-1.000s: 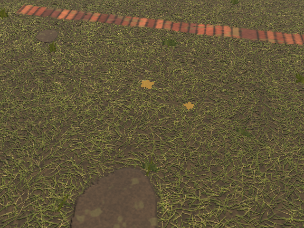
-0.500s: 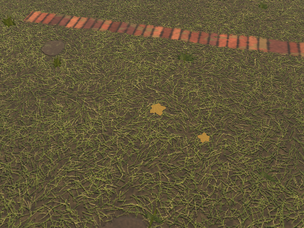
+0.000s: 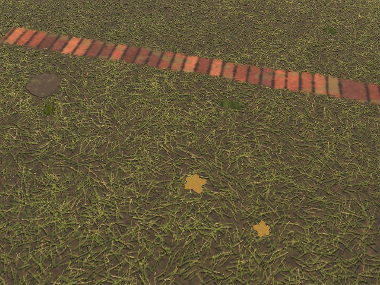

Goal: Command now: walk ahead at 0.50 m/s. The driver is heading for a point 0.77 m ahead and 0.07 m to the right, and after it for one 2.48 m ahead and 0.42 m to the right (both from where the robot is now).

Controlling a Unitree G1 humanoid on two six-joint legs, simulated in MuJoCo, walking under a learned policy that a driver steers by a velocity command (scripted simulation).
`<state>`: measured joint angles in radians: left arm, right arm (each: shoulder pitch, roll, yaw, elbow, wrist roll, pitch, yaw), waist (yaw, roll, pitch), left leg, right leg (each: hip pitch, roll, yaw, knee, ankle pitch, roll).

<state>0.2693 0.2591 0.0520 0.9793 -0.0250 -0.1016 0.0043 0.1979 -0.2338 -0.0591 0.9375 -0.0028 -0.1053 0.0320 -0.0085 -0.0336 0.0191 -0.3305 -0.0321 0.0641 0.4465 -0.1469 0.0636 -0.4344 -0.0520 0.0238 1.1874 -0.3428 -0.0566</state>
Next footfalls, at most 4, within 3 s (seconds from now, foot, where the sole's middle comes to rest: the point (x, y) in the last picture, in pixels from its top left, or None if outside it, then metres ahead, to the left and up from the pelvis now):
0.42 right None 0.41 -0.16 -0.77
0.98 left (167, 220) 0.72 0.08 -0.77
1.50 right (229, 209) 0.77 -0.16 -0.77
1.94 left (171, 193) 0.84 0.07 -0.77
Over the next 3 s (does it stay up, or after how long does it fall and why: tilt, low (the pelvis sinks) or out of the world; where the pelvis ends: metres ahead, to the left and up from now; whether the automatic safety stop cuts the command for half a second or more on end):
stays up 0.80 0.02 0.01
